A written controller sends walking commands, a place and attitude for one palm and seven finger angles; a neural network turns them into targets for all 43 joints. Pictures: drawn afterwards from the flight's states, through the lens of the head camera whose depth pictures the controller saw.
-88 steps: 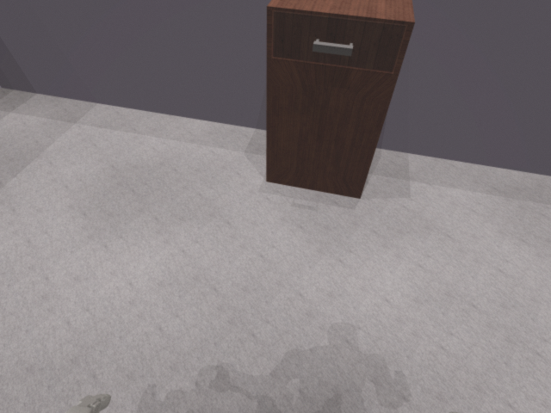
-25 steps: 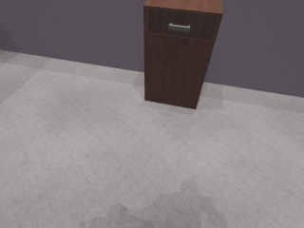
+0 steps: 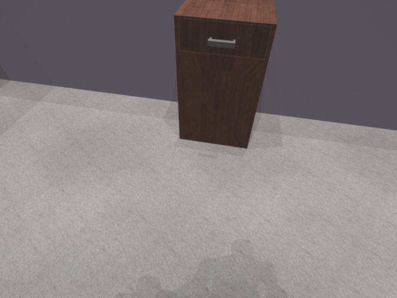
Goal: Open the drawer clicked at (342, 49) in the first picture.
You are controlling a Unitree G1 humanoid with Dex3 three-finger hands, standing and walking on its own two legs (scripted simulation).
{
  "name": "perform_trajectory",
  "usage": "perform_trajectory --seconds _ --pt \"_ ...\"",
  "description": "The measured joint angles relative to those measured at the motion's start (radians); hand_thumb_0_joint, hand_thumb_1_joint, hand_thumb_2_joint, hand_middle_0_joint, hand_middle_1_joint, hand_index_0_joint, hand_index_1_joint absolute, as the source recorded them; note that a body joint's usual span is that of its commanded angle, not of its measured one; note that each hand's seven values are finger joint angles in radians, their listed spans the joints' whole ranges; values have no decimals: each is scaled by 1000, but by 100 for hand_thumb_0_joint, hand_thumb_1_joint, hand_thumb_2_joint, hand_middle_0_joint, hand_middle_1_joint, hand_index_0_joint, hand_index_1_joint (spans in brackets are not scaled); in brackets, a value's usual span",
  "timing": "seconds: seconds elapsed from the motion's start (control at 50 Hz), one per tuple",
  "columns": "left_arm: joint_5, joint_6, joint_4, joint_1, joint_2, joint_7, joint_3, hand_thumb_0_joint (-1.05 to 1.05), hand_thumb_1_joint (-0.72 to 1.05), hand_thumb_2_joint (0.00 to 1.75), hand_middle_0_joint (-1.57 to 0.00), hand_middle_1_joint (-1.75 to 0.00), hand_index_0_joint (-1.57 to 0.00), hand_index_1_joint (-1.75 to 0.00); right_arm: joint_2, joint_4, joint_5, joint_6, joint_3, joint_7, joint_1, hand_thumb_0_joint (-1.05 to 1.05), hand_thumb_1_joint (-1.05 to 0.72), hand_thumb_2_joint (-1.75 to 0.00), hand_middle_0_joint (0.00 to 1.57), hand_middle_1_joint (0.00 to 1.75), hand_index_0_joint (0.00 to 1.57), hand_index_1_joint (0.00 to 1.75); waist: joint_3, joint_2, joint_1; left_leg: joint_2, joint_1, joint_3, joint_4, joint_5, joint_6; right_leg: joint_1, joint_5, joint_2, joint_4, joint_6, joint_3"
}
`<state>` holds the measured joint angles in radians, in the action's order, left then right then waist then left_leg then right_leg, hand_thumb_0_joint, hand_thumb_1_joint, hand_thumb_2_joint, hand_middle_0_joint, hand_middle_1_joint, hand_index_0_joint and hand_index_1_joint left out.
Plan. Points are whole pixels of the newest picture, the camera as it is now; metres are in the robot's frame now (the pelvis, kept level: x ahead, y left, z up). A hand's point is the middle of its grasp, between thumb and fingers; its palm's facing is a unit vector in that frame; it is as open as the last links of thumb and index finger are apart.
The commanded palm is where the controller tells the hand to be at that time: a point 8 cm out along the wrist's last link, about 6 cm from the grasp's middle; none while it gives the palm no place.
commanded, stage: walk to a spot facing it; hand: left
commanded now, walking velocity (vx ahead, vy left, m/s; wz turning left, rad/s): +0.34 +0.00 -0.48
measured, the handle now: (221, 41) +1.27 -0.02 -0.02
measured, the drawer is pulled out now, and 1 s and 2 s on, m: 0.00 0.00 0.00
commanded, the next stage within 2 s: turn to face it in 1.00 s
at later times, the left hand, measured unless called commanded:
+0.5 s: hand out of the picture +0.14 +0.13 -0.17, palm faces -0.11 -0.98 -0.16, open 7.4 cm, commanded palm none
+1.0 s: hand (170, 174) +0.52 +0.14 -0.16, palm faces -0.32 -0.93 -0.18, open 7.4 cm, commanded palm none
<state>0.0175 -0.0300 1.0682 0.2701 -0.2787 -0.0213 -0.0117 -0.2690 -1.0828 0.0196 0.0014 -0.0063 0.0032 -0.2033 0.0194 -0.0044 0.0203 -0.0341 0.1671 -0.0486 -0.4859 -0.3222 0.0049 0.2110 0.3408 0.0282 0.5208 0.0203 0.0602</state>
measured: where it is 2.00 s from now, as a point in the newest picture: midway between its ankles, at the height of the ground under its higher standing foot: (220, 262)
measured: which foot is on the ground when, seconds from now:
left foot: down 0.00-0.18, up 0.20-0.62, down 0.64-1.00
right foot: down 0.00-0.00, up 0.02-0.16, down 0.18-0.66, up 0.68-1.00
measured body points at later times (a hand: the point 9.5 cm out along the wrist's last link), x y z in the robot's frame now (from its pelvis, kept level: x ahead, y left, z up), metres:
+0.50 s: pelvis +0.17 -0.04 +0.00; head +0.18 -0.04 +0.45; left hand +0.15 +0.18 -0.15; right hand +0.21 -0.29 -0.14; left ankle +0.29 +0.08 -0.68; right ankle +0.07 -0.13 -0.74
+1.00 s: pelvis +0.38 -0.02 +0.01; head +0.40 -0.01 +0.45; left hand +0.54 +0.18 -0.15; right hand +0.27 -0.24 -0.14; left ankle +0.37 +0.06 -0.74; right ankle +0.41 -0.18 -0.66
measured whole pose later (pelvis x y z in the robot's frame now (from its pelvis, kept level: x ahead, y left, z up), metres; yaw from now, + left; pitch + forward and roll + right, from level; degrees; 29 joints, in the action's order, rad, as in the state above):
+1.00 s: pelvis +0.38 -0.02 +0.01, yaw -23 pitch -1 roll +0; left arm 0.03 -0.03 0.97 0.19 -0.21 -0.03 -0.10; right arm -0.16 -1.07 0.01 0.07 -0.05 -0.03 -0.34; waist -0.05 -0.04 0.00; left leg -0.06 0.09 -0.33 -0.40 -0.29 -0.04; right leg 0.64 0.14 -0.11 1.03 -0.03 -0.07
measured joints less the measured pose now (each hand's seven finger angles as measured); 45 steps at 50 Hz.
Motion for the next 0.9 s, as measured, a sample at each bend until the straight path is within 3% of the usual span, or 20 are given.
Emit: perform_trajectory --seconds 0.1,0.16,0.2,0.24,0.28,0.32,0.42,0.48,0.56,0.62,0.64,0.68,0.74,0.8,0.9 --pt "2 -6 -7 54 41 -16 -18 1 90 90 -20 -30 -20 -30 42 12 -2 31 -18 -4 -73 0 -90 -90 20 30 20 30 -25 -12 -9 -17 -52 -67 9 -35 16 125 112 -29 259 -1 -68" --pt "1 9 -26 48 68 -25 -25 1 90 90 -20 -30 -20 -30 44 -2 2 34 -26 -8 -114 0 -90 -90 20 30 20 30 -52 13 -18 -48 -83 -86 -5 -70 41 141 80 -52 196 -1 -124" --pt "5 44 -49 44 73 -24 -29 1 90 90 -20 -30 -20 -30 44 -17 -3 25 -29 -7 -138 1 -90 -90 20 30 20 30 -67 26 -14 -79 -35 -82 -162 -141 36 126 -40 -46 133 11 -145" --pt "-2 74 -55 39 81 -6 -32 1 90 90 -20 -30 -20 -30 47 -38 -6 7 -30 -3 -140 1 -90 -90 20 30 20 30 -78 32 -5 -77 70 -30 -427 -173 18 110 -12 -29 162 31 -157" --pt "-4 85 -54 54 92 8 -32 1 90 90 -20 -30 -20 -30 51 -46 -5 2 -35 0 -127 1 -91 -90 20 30 20 30 -75 27 5 -69 168 -13 -603 -127 8 61 12 -14 117 41 -152" --pt "-2 88 -44 79 103 18 -28 1 90 90 -20 -30 -20 -30 54 -34 0 5 -39 1 -99 1 -91 -90 20 30 20 30 -65 18 8 -69 253 -20 -666 -65 13 9 -6 -4 44 38 -134" --pt "4 90 5 132 137 23 -14 1 90 90 -20 -30 -20 -30 69 40 0 17 -50 10 -11 1 -91 -90 19 30 20 30 -44 10 -9 -88 401 -31 -575 62 36 -102 -43 8 -114 35 -89" --pt "4 94 24 148 148 25 -10 1 90 90 -20 -30 -20 -30 83 70 -3 23 -50 19 31 1 -91 -90 19 30 20 30 -41 13 -6 -96 436 -29 -467 125 39 -160 -36 13 -168 24 -73" --pt "6 97 35 157 146 32 -14 1 90 90 -20 -30 -20 -30 102 87 -6 28 -44 27 69 1 -91 -90 19 30 20 30 -48 9 16 -89 407 -38 -289 151 26 -232 10 10 -193 2 -61" --pt "5 95 41 169 136 34 -22 1 90 90 -20 -30 -20 -30 115 96 -4 43 -37 26 83 1 -91 -90 19 30 20 30 -52 -7 29 -59 324 -57 -154 146 5 -262 88 -7 -139 -21 -47" --pt "2 93 44 177 134 34 -26 1 90 90 -20 -30 -20 -30 117 100 -1 55 -35 23 85 1 -91 -90 19 30 20 30 -54 -11 28 -51 289 -64 -118 173 -10 -247 130 -13 -66 -23 -39" --pt "-6 76 53 159 123 31 -35 1 90 90 -20 -30 -20 -30 130 105 6 73 -32 13 91 1 -91 -90 20 30 20 30 -72 -34 23 -45 281 -96 -189 127 -45 -129 163 -29 246 1 -29" --pt "-2 57 48 119 101 25 -48 1 90 90 -20 -30 -20 -30 146 99 4 79 -27 2 59 0 -91 -90 20 30 20 30 -78 -49 15 -45 198 -146 -162 65 -59 77 94 -43 633 19 -48" --pt "8 41 11 68 81 14 -65 1 91 90 -20 -30 -20 -30 143 87 -9 91 -51 -25 9 -1 -94 -90 20 30 20 30 -73 -51 6 -37 108 -186 -67 73 -60 236 -6 -78 724 7 -89" --pt "16 17 -62 -11 62 3 -88 1 91 90 -19 -30 -20 -29 108 43 -7 86 -53 -34 -74 -2 -95 -90 20 30 20 30 -55 -49 0 -25 -2 -240 52 73 -61 400 -138 -122 677 -29 -111"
